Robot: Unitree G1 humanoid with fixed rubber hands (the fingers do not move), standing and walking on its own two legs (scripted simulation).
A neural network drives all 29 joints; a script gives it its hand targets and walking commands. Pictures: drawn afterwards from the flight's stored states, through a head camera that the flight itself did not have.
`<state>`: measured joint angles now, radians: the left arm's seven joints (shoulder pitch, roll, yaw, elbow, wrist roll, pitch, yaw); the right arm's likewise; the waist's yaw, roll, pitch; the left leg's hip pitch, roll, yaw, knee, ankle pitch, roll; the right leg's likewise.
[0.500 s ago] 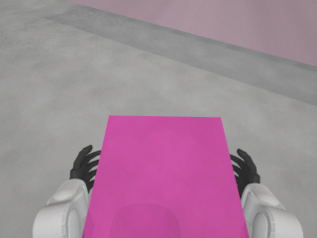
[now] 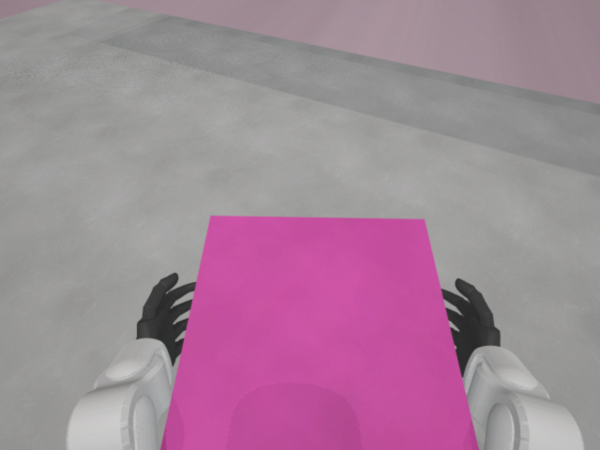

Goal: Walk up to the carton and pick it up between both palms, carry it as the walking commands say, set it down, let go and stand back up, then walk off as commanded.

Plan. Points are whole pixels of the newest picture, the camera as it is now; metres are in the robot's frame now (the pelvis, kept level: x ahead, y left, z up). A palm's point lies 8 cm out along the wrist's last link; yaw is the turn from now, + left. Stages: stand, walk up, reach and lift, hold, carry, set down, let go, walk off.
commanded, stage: carry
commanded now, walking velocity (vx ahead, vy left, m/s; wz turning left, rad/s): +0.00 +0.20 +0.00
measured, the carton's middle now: (314, 354) +0.26 +0.00 +0.02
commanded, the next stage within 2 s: none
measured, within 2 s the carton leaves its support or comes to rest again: neither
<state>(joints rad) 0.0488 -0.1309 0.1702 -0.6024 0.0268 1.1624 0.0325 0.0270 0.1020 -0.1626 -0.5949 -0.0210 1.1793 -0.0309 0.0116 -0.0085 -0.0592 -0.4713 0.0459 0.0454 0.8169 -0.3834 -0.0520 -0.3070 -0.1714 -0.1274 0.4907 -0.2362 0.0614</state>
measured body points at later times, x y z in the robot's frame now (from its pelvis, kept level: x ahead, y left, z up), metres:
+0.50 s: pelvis -0.02 +0.16 -0.01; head -0.02 +0.15 +0.44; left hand +0.22 +0.33 +0.08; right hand +0.21 -0.03 +0.07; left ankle -0.01 +0.22 -0.72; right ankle -0.04 +0.06 -0.74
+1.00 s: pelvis -0.04 +0.23 +0.00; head -0.05 +0.25 +0.45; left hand +0.20 +0.41 +0.08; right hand +0.20 +0.06 +0.09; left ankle -0.01 +0.31 -0.74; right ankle -0.04 +0.07 -0.74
